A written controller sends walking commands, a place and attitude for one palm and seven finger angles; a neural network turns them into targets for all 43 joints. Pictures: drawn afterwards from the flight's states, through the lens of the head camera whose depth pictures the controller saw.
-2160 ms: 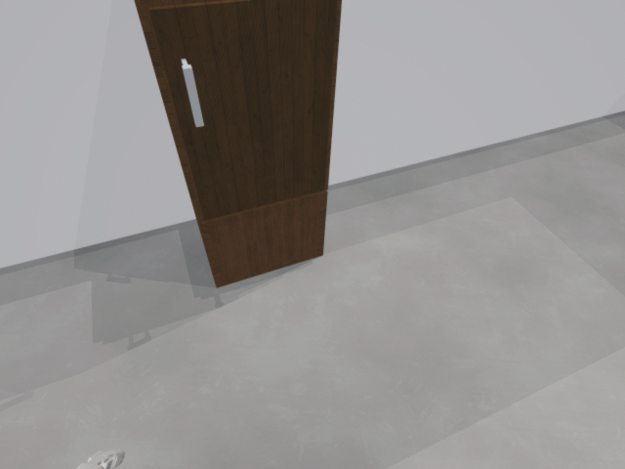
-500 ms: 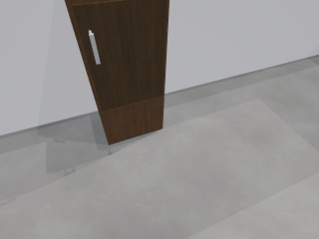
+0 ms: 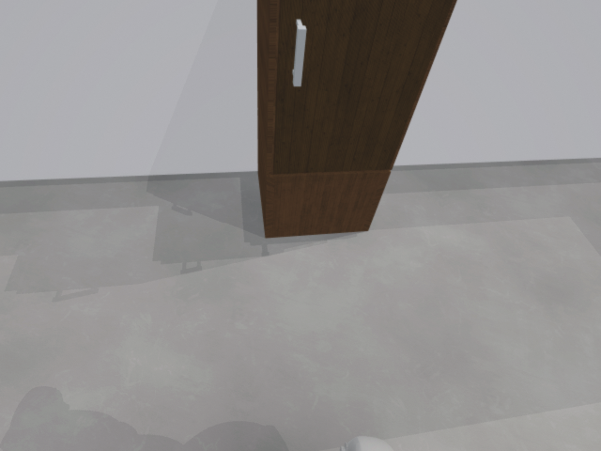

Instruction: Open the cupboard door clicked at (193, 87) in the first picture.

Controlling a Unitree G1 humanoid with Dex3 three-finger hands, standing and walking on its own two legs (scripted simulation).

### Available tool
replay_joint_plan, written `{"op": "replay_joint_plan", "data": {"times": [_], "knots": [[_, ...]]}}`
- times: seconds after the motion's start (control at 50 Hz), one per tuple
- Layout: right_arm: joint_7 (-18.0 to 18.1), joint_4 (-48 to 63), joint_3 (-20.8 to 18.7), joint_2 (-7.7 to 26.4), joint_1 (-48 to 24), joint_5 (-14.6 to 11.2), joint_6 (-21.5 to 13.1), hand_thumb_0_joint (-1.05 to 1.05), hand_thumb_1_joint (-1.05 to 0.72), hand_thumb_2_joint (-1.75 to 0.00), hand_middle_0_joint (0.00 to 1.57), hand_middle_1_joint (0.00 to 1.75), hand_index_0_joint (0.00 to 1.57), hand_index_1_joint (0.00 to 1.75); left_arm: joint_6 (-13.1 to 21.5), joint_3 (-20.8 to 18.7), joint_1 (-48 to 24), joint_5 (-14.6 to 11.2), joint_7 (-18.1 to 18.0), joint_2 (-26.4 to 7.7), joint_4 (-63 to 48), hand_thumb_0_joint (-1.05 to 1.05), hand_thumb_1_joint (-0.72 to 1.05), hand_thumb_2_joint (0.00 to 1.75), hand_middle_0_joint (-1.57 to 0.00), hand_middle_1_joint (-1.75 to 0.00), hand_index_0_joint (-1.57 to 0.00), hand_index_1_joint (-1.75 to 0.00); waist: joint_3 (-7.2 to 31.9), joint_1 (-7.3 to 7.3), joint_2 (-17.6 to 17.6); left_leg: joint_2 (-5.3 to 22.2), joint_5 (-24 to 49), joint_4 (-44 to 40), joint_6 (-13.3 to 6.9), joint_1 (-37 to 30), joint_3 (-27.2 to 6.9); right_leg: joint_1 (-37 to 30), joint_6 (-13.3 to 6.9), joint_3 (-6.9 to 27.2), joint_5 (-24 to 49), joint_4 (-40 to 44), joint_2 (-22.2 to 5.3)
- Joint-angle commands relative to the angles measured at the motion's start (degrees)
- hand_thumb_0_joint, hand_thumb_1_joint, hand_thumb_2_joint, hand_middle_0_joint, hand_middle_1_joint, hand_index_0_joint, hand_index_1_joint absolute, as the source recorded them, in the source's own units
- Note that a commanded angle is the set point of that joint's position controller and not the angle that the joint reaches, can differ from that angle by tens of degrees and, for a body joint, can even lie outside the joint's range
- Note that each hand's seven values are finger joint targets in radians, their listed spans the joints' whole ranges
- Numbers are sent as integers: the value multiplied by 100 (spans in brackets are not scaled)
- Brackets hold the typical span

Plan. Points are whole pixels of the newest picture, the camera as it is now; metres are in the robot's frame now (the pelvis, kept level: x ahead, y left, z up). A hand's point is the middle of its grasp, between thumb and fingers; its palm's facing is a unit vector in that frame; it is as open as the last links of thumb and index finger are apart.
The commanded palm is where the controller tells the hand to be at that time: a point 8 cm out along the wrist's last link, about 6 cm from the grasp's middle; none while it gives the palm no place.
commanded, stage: turn to face it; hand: left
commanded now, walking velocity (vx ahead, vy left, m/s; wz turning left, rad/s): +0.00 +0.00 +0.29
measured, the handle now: (298, 53) +0.95 +0.05 +0.04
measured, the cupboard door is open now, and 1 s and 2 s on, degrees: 0 0 0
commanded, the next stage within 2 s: take the last steps up to it in 0.24 s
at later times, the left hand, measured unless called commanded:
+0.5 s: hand out of the picture -0.01 +0.13 -0.16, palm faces +0.16 -0.95 -0.25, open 7.4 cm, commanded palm none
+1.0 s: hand out of the picture -0.03 +0.10 -0.18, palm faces +0.14 -0.99 -0.06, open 7.4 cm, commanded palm none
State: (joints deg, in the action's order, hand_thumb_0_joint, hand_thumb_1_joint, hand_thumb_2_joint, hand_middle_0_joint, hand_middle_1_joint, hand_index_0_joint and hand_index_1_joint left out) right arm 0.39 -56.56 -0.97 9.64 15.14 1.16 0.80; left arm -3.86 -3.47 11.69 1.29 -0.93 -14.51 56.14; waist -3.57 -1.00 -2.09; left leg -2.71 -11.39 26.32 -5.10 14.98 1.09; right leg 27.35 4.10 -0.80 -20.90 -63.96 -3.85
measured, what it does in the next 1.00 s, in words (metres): walks ahead: right foot, then left foot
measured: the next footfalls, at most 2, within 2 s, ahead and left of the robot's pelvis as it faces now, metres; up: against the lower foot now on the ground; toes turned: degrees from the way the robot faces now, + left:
right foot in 0.42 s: +0.02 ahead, -0.14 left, +0.00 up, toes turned +5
left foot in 0.90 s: +0.11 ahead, +0.08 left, +0.00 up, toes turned +14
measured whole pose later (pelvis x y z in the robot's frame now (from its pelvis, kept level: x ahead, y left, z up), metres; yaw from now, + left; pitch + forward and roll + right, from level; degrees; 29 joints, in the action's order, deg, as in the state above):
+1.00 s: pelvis +0.10 -0.03 -0.01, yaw +2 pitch -1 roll -1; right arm 2.9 -59.8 -3.0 6.1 11.4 1.4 -5.0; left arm -1.2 -2.9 27.9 2.3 0.7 -6.6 68.8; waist 0.0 0.8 -3.4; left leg 4.7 -19.7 32.1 -1.2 11.8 11.0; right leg 18.5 -1.5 -1.8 -24.4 -59.4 1.0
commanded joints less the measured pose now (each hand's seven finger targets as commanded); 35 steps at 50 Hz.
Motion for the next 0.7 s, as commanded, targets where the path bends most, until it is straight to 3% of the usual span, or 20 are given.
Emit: {"op": "replay_joint_plan", "data": {"times": [0.0, 0.12, 0.18, 0.24, 0.32, 0.34, 0.36, 0.38, 0.4, 0.42, 0.44, 0.48, 0.52, 0.62, 0.68], "knots": [[143, 235, -361, 1108, 314, -39, -106, 0, -90, -90, 20, 30, 20, 30, 144, -100, 35, -21, -48, -337, -314, 0, 90, 90, -20, -30, -20, -30, 589, -56, 716, 1460, 1032, -1131, -257, -1002, -1753, 452, 65, 188, 166, 198, -103], [146, 161, -384, 1046, 362, -19, -57, 0, -90, -90, 20, 30, 20, 30, 121, -111, -19, -11, -65, -312, -263, 0, 90, 90, -20, -30, -20, -30, 329, -107, 913, 1416, 177, -1398, -264, -832, -2083, 254, 62, 179, -24, 853, -24], [129, 170, -402, 1076, 264, 5, -14, 0, -90, -90, 20, 30, 20, 30, 113, -85, 11, -19, -77, -238, -253, 0, 90, 90, -20, -30, -20, -30, 299, -118, 909, 1469, -301, -1446, -436, -549, -2240, -69, -7, 133, -275, 1332, 34], [113, 164, -413, 1117, 186, 27, 7, 0, -90, -90, 20, 30, 20, 30, 141, -41, 125, -35, -90, -133, -254, 0, 90, 90, -20, -30, -20, -30, 307, -72, 911, 1465, -232, -1394, -509, -306, -2354, -539, -106, 95, -405, 1925, 144], [75, 145, -409, 1075, 63, 12, 18, 0, -90, -90, 20, 30, 20, 30, 217, 5, 603, -55, -128, -59, -126, 0, 90, 90, -20, -30, -20, -30, 450, 96, 857, 1220, -51, -1206, -347, -20, -2250, -1371, -217, 27, 85, 3059, 319], [73, 97, -372, 984, 48, 1, 0, 0, -90, -90, 20, 30, 20, 30, 274, 31, 867, -62, -130, 25, -4, 0, 90, 90, -20, -30, -20, -30, 639, 185, 805, 1117, -508, -1137, -198, 168, -2084, -1954, -224, -3, 424, 3686, 312], [62, 60, -352, 830, 70, -10, -4, 0, -90, -90, 20, 30, 20, 30, 332, 47, 1084, -27, -124, -24, 101, 0, 90, 90, -20, -30, -20, -30, 554, 230, 485, 857, -1317, -1014, 35, 593, -1774, -2495, -262, 32, 503, 4303, 228], [51, 55, -316, 575, 164, -32, -2, 0, -90, -90, 20, 30, 20, 30, 388, 23, 1237, 54, -127, -285, 128, 0, 90, 90, -20, -30, -20, -30, 475, 244, -312, 380, -1822, -111, 297, 1232, -1250, -2760, -524, 995, -648, 4926, -454], [49, 172, -241, 306, 91, -38, -6, 0, -90, -90, 20, 30, 20, 30, 399, -20, 1213, 87, -128, -616, 73, 0, 90, 90, -20, -30, -20, -30, 55, 265, -1485, -145, -1711, 1030, 504, 1764, -494, -2206, -986, 2500, -2251, 5807, -1418], [22, 218, -314, 561, -65, 38, 25, 0, -90, -90, 20, 30, 20, 30, 385, -9, 955, 30, -138, -657, -41, 0, 90, 90, -20, -30, -20, -30, -388, 226, -1161, 15, -1599, 1887, 507, 1644, -359, -1271, -1264, 2746, -2727, 6214, -1799], [-24, 145, -349, 612, -35, 89, 46, 0, -90, -90, 20, 30, 20, 30, 454, -17, 788, 1, -143, -489, -42, 0, 90, 90, -20, -30, -20, -30, -530, 135, -1251, 174, -1294, 2396, 455, 1678, -415, -1012, -1247, 2624, -2600, 6267, -1516], [-75, -82, -380, 610, 108, 90, 45, 0, -90, -90, 20, 30, 20, 30, 568, 65, 816, -38, -88, -155, 106, 0, 90, 90, -20, -30, -20, -30, -762, -32, -617, 340, -700, 3106, 492, 1752, -203, -1108, -1128, 1817, -1530, 6006, -997], [-114, -151, -395, 499, 236, 88, 16, 0, -90, -90, 20, 30, 20, 30, 637, 88, 1037, -44, -54, -28, 209, 0, 90, 90, -20, -30, -20, -30, -596, -62, -252, 437, -382, 3450, 571, 1862, -29, -1432, -1072, 1226, -707, 5773, -723], [-72, -56, -399, 398, -228, 100, -62, 0, -90, -90, 20, 30, 20, 30, 727, 98, 1738, 0, -61, 187, 530, 0, 90, 90, -20, -30, -20, -30, -485, 195, -440, 791, -295, 3352, 686, 2185, 75, -2007, -1310, 1287, -135, 5690, -761], [-40, 16, -354, 311, -576, 92, -131, 0, -90, -90, 20, 30, 20, 30, 734, 66, 2047, 46, -58, 191, 719, 0, 90, 90, -20, -30, -20, -30, -383, 328, -409, 893, -697, 2706, 694, 2204, 214, -2362, -1541, 1492, 444, 5503, -858]]}}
